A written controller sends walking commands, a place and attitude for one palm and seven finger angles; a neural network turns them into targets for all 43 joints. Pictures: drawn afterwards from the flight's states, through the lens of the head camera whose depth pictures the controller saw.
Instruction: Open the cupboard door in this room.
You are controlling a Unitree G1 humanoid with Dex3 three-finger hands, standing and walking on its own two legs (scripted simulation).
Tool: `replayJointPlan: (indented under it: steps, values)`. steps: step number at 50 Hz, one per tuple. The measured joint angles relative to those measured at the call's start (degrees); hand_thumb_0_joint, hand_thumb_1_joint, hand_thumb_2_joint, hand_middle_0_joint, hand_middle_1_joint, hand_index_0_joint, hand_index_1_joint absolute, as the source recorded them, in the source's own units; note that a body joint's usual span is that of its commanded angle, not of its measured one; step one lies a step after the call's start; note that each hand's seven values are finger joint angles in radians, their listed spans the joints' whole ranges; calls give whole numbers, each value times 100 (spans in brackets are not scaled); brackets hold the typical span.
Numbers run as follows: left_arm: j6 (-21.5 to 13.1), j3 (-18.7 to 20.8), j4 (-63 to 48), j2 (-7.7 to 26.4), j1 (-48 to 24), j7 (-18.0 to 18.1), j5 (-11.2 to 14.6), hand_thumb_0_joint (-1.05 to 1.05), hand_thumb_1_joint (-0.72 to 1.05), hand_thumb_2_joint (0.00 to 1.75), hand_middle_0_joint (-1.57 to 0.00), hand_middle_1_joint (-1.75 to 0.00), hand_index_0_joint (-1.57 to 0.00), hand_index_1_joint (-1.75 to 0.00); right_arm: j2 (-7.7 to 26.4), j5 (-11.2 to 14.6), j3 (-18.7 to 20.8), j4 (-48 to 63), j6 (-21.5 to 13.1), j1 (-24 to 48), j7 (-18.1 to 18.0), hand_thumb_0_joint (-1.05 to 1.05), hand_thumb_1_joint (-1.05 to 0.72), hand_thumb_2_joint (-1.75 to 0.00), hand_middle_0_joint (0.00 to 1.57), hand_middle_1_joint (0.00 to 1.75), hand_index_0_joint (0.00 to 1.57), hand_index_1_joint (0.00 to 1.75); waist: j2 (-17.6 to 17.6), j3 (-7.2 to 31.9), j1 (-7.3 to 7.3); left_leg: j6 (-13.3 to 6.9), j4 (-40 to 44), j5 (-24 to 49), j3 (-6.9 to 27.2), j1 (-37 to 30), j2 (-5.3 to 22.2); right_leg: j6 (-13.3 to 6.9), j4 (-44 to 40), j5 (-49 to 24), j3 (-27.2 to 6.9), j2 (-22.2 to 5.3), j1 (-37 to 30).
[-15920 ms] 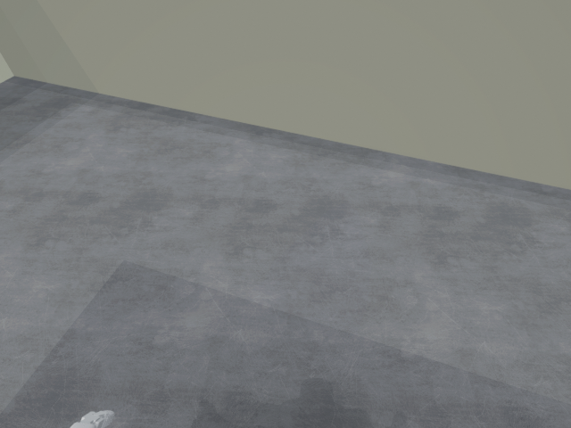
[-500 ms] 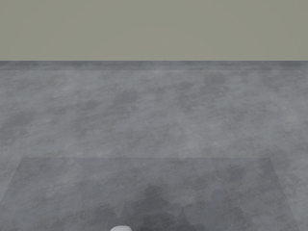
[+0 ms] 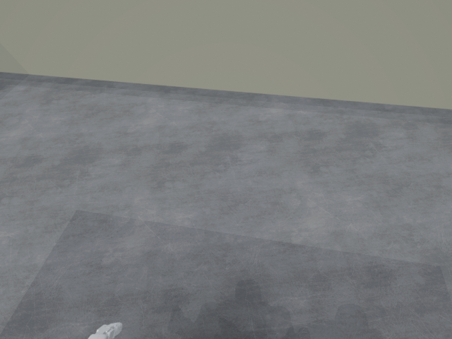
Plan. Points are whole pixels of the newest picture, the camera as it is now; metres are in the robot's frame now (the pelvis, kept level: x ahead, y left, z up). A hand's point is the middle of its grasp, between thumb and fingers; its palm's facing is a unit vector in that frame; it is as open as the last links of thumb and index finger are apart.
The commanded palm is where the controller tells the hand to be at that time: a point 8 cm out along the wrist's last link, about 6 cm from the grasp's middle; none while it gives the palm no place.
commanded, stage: turn or walk to find it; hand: left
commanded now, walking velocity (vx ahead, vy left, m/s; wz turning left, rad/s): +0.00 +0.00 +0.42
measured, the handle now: out of the picture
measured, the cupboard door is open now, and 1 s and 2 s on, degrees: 0 0 0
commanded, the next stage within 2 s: stand and wait in 0.90 s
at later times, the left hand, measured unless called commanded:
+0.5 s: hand out of the picture -0.06 +0.23 -0.18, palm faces +0.29 -0.92 -0.25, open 7.4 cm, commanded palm none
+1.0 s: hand out of the picture -0.05 +0.18 -0.14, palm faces +0.45 -0.85 -0.28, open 7.4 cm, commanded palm none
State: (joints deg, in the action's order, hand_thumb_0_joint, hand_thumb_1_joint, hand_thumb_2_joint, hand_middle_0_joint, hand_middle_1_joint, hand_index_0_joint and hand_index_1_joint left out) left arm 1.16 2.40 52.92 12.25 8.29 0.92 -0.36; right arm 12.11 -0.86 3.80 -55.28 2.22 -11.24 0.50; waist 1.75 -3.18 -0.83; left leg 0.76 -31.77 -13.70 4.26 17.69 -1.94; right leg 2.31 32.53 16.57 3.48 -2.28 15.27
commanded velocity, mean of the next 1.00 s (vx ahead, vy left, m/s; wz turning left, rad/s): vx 0.00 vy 0.00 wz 0.32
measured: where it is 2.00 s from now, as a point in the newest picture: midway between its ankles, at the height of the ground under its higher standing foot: outside the picture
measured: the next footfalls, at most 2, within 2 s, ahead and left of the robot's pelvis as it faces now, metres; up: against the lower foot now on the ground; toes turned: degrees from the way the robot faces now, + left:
left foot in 0.42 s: -0.03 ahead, +0.14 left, +0.00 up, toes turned +17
right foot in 0.86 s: +0.04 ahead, -0.10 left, +0.00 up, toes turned +18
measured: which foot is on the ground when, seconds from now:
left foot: down 0.00-0.00, up 0.02-0.40, down 0.42-0.86, up 0.88-1.00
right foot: down 0.00-0.42, up 0.44-0.84, down 0.86-1.00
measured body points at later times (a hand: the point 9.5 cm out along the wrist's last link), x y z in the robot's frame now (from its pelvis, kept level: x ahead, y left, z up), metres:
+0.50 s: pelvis -0.04 +0.02 +0.00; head -0.01 +0.05 +0.45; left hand -0.08 +0.28 -0.16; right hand +0.11 -0.21 -0.13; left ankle -0.07 +0.13 -0.73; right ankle -0.01 -0.11 -0.70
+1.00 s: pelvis -0.05 -0.03 +0.01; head -0.02 -0.06 +0.45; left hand -0.07 +0.22 -0.11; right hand +0.11 -0.24 -0.16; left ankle -0.12 +0.10 -0.65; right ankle +0.00 -0.11 -0.73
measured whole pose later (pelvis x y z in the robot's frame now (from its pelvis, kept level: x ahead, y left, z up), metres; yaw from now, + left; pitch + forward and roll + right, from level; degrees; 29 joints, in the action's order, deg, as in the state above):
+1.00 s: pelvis -0.05 -0.03 +0.01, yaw +26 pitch -2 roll +2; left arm 0.2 1.5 52.8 9.1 10.6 1.3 -1.0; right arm 14.5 -1.0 5.3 -56.8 4.0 -12.3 0.7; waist 3.4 -3.6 -0.5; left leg 1.4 -62.1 -22.7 3.2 26.9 -1.4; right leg -2.0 31.4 16.3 7.0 -3.3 13.4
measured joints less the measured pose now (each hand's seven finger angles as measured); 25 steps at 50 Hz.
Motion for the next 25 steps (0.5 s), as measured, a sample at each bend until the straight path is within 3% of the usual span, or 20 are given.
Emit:
replayJointPlan:
  steps: [3, 6, 9, 13, 18, 21, 23, 25]
  values:
    - [-81, -59, -55, -159, 60, 12, -46, 1, 91, 90, -20, -30, -20, -30, 118, 6, 91, -43, 120, -33, 12, 1, -91, -90, 20, 30, 20, 30, 141, -27, -7, 12, -1423, -1055, 32, 507, -62, -343, 110, 45, 214, -32, -21]
    - [-52, -77, -54, -261, 200, 29, -54, 1, 91, 90, -20, -30, -20, -30, 214, -19, 155, -81, 195, -53, 59, 1, -91, -90, 20, 30, 20, 30, 152, -27, -2, 46, -2878, -1011, -115, 943, 4, -386, -85, 14, 345, -114, -146]
    - [-42, -85, 4, -295, 300, 38, -68, 1, 91, 90, -20, -30, -20, -30, 254, -23, 166, -95, 191, -108, 82, 1, -91, -90, 20, 30, 20, 30, 109, -47, -34, 152, -3338, -808, -211, 1020, 177, -384, -242, -76, 503, -195, -229]
    - [-59, -80, 65, -277, 391, 28, -95, 1, 91, 90, -20, -30, -20, -30, 242, -8, 139, -175, 219, -145, 80, 1, -91, -90, 20, 30, 20, 30, -18, -86, 13, 244, -2851, -965, -329, 737, 366, -367, -287, -99, 708, -330, -240]
    - [-62, -30, 152, -139, 470, 4, -123, 1, 91, 90, -21, -30, -20, -30, 172, 41, 47, -208, 178, -7, 54, 1, -91, -90, 20, 30, 19, 30, -198, -184, 158, 224, -1494, -1240, -566, 154, 425, -270, -91, -45, 931, -530, -107]
    - [-11, 27, 231, -4, 549, 4, -89, 1, 91, 90, -21, -30, -20, -30, 142, 54, -8, -121, 65, 76, 52, 1, -91, -90, 20, 30, 19, 30, -261, -172, 181, 147, -295, -599, -738, -329, 409, -138, 267, 103, 1091, -656, 55]
    - [100, 93, 293, 146, 567, 12, -50, 1, 91, 90, -21, -30, -20, -30, 39, 29, -28, -80, -23, 169, 52, 1, -91, -90, 20, 30, 19, 30, -454, -201, 226, -58, -262, -476, -787, -318, 285, -23, 870, 608, 847, -757, 321]
    - [253, 124, 391, 236, 546, 40, -48, 1, 91, 90, -20, -30, -20, -30, -42, 9, -68, -25, -85, 203, 24, 1, -91, -90, 20, 30, 20, 30, -470, -178, 234, -159, -263, -521, -740, -308, 277, 61, 1732, 1166, 442, -581, 647]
